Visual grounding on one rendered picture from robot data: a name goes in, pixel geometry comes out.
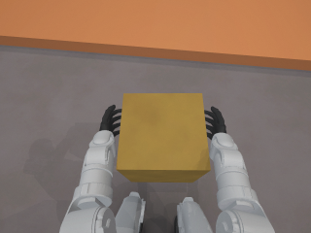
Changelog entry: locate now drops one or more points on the robot left thigh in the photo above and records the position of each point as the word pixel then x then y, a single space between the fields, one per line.
pixel 130 215

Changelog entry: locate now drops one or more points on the left robot upper arm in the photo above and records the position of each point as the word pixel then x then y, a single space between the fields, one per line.
pixel 99 219

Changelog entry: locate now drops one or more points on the carton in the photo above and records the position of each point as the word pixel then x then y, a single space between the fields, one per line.
pixel 163 138

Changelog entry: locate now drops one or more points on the robot right forearm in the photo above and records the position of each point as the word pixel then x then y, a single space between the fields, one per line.
pixel 234 189

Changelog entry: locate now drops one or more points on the left robot hand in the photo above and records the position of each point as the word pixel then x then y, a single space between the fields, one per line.
pixel 108 120

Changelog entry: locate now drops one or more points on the robot thigh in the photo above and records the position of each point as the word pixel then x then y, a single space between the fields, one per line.
pixel 192 219
pixel 130 215

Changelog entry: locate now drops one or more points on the right robot upper arm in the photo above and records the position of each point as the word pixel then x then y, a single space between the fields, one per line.
pixel 236 221

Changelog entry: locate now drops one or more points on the robot right thigh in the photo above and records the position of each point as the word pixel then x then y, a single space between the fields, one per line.
pixel 192 219

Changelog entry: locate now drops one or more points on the robot left forearm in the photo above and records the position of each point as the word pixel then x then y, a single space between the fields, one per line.
pixel 96 178

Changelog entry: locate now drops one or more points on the right robot hand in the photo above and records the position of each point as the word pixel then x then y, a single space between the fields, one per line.
pixel 218 122

